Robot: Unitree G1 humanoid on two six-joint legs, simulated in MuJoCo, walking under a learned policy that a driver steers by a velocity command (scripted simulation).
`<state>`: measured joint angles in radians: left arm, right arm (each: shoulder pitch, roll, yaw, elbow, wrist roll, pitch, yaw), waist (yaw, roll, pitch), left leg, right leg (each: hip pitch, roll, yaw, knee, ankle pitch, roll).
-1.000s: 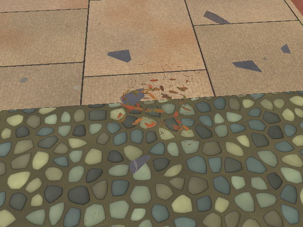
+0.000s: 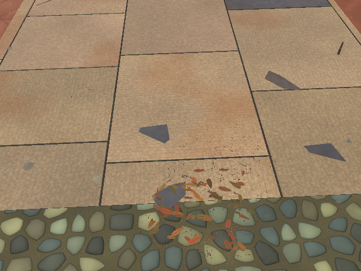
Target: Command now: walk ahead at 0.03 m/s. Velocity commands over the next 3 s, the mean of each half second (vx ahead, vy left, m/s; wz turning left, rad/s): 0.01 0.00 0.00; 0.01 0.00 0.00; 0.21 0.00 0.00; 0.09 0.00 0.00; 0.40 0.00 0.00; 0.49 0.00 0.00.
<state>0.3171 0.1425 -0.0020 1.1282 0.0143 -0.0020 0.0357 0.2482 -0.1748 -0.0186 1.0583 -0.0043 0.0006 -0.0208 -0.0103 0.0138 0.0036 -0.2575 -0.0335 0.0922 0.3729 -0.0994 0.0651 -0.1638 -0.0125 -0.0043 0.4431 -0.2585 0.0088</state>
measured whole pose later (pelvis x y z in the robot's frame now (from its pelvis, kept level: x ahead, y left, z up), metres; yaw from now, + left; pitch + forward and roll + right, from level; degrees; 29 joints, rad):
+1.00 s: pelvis +0.04 -0.03 +0.00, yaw +0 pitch -1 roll +0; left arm 0.36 0.11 -0.02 1.15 0.01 -0.03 0.05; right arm 0.30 -0.12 0.00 1.17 -0.01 -0.01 -0.04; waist -0.01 0.00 0.02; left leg -0.20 0.00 0.05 0.40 -0.18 0.02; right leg -0.06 0.02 -0.02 0.38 -0.29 -0.03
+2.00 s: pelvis +0.27 +0.01 -0.01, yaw +1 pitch -2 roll +0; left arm 0.31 0.13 0.02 1.12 0.01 -0.02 0.02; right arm 0.43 -0.14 -0.01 1.13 -0.02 -0.04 -0.04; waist -0.01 0.01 0.02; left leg 0.01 -0.02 0.08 0.45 -0.43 0.06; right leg -0.25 0.02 -0.08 0.62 -0.37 -0.08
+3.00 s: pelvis +0.75 +0.00 +0.01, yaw +0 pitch +0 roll +1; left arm 0.15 0.20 0.05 0.93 0.03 -0.04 -0.03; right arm 0.44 -0.17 -0.04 1.08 -0.01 -0.10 0.00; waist -0.03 -0.04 0.04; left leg -0.03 -0.10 0.11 0.21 -0.18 0.11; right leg -0.64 -0.13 -0.01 0.92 -0.10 -0.04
